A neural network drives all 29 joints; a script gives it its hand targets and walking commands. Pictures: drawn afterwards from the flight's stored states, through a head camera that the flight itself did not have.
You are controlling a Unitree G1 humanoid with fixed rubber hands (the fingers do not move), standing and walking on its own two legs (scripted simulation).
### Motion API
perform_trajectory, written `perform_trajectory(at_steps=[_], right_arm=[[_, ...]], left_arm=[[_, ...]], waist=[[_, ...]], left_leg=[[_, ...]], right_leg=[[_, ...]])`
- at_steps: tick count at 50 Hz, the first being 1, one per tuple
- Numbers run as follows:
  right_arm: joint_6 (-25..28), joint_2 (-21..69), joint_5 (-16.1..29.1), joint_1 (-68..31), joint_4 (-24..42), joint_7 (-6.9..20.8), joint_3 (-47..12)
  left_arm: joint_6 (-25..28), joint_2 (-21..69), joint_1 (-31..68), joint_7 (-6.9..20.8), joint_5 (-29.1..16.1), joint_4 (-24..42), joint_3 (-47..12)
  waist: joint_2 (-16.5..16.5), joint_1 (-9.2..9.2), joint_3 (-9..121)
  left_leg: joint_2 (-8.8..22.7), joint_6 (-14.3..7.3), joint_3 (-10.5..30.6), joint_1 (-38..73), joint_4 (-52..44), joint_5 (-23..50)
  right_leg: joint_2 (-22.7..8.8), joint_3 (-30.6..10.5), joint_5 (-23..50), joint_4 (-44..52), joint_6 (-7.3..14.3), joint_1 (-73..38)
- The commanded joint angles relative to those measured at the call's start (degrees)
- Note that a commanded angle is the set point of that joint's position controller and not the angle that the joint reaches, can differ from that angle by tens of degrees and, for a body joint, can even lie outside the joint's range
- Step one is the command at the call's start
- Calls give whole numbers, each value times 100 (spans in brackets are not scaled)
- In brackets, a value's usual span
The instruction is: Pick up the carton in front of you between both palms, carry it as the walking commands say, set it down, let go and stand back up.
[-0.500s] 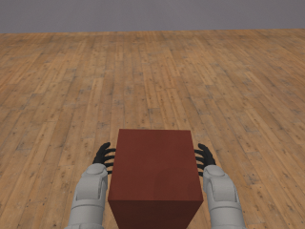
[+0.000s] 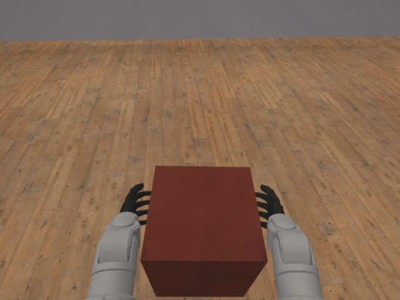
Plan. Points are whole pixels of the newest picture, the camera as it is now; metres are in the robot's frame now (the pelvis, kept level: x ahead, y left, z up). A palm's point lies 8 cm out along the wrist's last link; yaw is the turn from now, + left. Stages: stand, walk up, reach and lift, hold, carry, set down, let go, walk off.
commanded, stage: carry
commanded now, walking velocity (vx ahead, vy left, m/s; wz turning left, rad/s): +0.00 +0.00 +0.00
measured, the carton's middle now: (201, 234) +0.29 +0.00 -0.04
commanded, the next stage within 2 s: hold in 0.56 s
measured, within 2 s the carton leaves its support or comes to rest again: neither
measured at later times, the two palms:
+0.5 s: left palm (125, 222) +0.27 +0.16 +0.04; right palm (272, 224) +0.27 -0.14 +0.04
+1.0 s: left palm (115, 239) +0.23 +0.16 +0.05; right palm (268, 222) +0.27 -0.13 +0.05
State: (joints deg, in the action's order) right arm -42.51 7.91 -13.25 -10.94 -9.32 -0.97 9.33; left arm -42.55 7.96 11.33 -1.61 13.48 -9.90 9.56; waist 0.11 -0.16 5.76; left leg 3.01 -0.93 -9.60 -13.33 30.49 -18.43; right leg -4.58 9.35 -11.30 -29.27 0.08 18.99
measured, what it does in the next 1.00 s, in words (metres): stands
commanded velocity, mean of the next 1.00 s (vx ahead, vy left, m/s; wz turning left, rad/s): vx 0.00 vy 0.00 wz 0.00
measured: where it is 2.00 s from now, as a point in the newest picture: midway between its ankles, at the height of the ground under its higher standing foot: outside the picture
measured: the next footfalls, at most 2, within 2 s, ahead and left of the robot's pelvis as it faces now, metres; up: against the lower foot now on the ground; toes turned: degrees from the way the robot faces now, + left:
none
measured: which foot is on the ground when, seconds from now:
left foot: down 0.00-1.00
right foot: down 0.00-1.00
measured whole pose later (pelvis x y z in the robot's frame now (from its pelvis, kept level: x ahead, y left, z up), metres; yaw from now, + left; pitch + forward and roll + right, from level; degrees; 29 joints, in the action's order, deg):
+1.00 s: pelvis -0.03 -0.02 +0.01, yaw +8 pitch -8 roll +0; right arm -42.1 8.5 -16.2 -13.8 -13.0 -0.4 10.9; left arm -40.6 8.5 14.1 -0.3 15.3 -15.0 12.5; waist 1.4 0.2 -2.7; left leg -0.4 0.0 1.6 -3.6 24.4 -12.7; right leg -0.2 0.0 -8.9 -23.5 -0.2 6.5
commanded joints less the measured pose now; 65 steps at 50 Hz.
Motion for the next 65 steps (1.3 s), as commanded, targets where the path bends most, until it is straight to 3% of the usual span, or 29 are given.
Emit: perform_trajectory(at_steps=[1,28,29,30,31,33,34,38,42,50,65], right_arm=[[250,5152,1431,-2737,482,1235,-3222],[241,5155,1431,-2733,475,1243,-3213],[195,5276,1381,-2158,640,1286,-3135],[273,5109,1349,-2398,901,1312,-3122],[281,5123,1362,-2472,885,1332,-3157],[316,5068,1417,-2564,836,1367,-3223],[343,5116,1456,-2672,800,1384,-3288],[375,5185,1330,-2632,560,1340,-3164],[374,5297,1196,-2685,305,1340,-2989],[327,5581,1224,-3119,-73,1512,-2951],[308,5829,1269,-3729,-703,1663,-2674]], left_arm=[[264,5129,2803,1326,-1498,543,-3272],[249,5131,2788,1327,-1488,553,-3262],[255,5366,2272,1383,-1449,447,-3056],[360,5219,2391,1347,-1283,559,-3034],[385,5216,2344,1319,-1259,539,-2978],[431,5146,2236,1245,-1141,382,-2861],[453,5131,2373,1247,-1158,391,-2880],[462,5266,2772,1362,-1375,447,-3141],[444,5303,3014,1498,-1410,270,-3111],[460,5462,3273,1667,-1327,-210,-2804],[525,5556,3887,1803,-1156,-715,-2391]], waist=[[9,6,1449],[13,11,1440],[473,16,671],[495,-26,942],[285,-41,926],[365,-123,948],[199,-114,879],[183,95,793],[132,174,570],[-27,50,482],[-159,-18,470]], left_leg=[[663,-32,617,108,-572,1123],[659,-68,623,20,-589,1148],[-534,-64,1611,190,-1014,2498],[-483,-91,1691,462,-989,2556],[-511,-44,1669,732,-947,2874],[-608,-50,1625,1258,-1078,2509],[-615,-18,1599,1256,-1050,2515],[-628,50,1559,1091,-1115,1978],[-645,32,1530,774,-1187,1301],[-706,-76,1478,292,-1254,453],[-799,-134,1378,0,-1118,148]], right_leg=[[-519,-578,1064,265,58,-848],[-519,-558,1012,256,6,-783],[1099,-1180,1665,357,189,-2117],[1011,-1284,1731,392,191,-2105],[1040,-1315,1824,458,147,-2029],[1049,-1293,1660,538,35,-1789],[1110,-1250,1512,580,9,-1717],[1112,-1257,1100,685,66,-1889],[1052,-1280,732,771,108,-1984],[909,-1308,153,865,40,-2181],[703,-1504,-289,1005,-73,-2310]])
